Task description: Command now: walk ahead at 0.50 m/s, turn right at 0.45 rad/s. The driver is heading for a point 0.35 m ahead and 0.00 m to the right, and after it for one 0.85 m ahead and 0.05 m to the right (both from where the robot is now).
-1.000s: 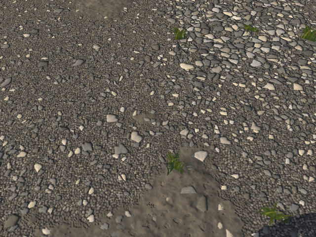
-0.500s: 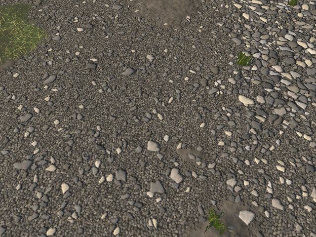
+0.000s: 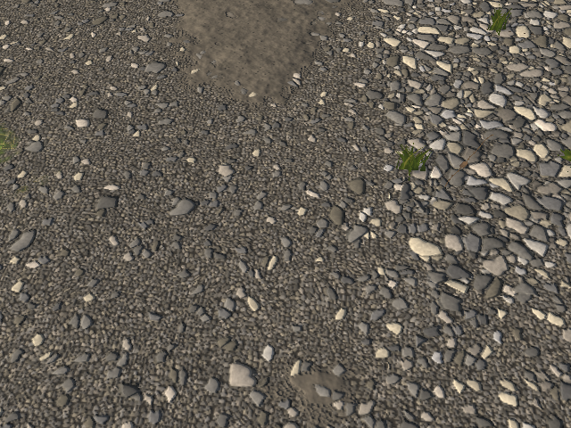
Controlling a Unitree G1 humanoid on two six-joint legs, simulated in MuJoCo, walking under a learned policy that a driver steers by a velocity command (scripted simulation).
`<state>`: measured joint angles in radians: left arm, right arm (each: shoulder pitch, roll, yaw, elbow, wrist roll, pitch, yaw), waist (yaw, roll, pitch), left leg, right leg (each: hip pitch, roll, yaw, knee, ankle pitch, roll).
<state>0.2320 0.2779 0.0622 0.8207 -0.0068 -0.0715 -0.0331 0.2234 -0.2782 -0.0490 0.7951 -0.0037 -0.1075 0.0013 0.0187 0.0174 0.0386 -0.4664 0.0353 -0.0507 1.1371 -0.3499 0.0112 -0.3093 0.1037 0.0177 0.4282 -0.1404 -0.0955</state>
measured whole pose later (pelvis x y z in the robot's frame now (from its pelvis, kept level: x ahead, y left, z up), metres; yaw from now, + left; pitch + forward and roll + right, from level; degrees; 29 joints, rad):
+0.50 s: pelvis +0.25 +0.05 +0.00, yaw -8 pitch +2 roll +0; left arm 0.24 0.29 0.05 0.79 -0.01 0.01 0.02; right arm 0.15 -0.23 -0.03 0.78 -0.03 -0.07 0.02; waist 0.00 -0.03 0.04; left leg -0.37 -0.02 0.01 0.45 -0.12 0.04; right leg -0.43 -0.01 0.07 0.97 -0.49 0.06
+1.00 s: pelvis +0.32 +0.02 +0.00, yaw -8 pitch -1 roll +0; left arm 0.20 0.23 0.03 0.87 0.01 0.00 0.03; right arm 0.16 -0.24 -0.03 0.95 -0.01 -0.01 -0.01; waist -0.01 -0.01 0.03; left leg -0.23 0.00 0.01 0.53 -0.29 0.00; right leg -0.23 -0.02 0.04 0.55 -0.31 0.02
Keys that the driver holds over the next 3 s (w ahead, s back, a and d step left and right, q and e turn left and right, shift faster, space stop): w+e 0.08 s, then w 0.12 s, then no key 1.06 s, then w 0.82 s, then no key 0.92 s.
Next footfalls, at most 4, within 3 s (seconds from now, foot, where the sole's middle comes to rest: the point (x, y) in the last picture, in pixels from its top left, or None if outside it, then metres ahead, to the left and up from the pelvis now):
0.30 left None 0.38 0.13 -0.77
0.64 right None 0.33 -0.12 -0.77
1.94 left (277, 321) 0.73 0.08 -0.77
2.40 right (368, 265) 0.91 -0.17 -0.77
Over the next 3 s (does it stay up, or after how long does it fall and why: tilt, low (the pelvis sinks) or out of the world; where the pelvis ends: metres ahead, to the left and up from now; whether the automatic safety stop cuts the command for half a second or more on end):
stays up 0.85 -0.03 0.00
